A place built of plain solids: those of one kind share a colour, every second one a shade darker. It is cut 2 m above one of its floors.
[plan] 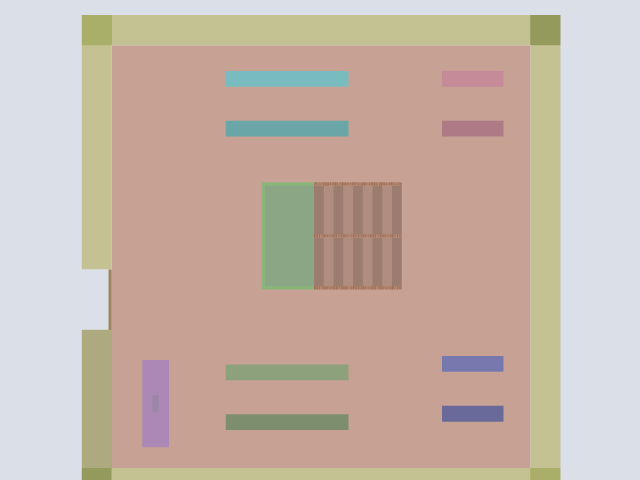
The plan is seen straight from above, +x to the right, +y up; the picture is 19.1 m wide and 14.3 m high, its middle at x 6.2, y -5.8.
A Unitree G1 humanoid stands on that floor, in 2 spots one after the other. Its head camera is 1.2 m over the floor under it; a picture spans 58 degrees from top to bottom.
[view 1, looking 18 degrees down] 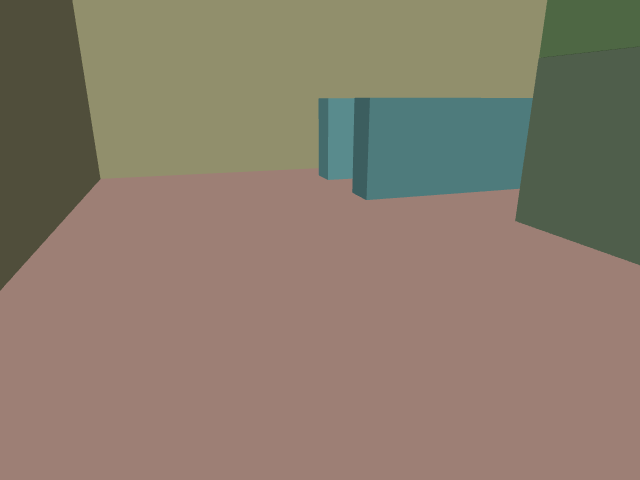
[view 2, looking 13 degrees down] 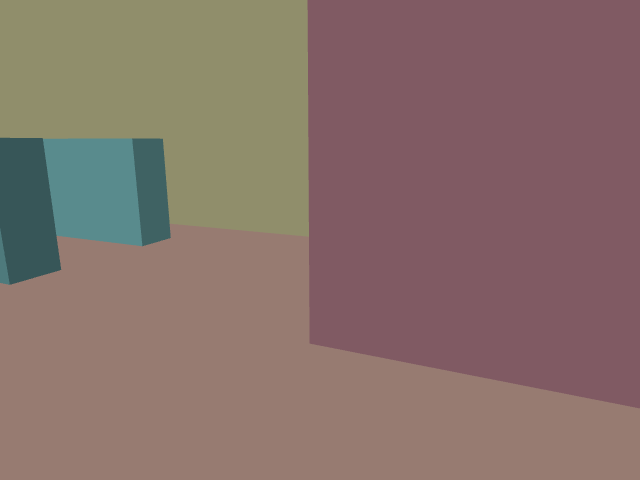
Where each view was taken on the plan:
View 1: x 1.20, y -7.58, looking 72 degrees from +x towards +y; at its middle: floor_main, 3.88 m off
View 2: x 10.84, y -4.91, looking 113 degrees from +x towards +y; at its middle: zuc_stack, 2.44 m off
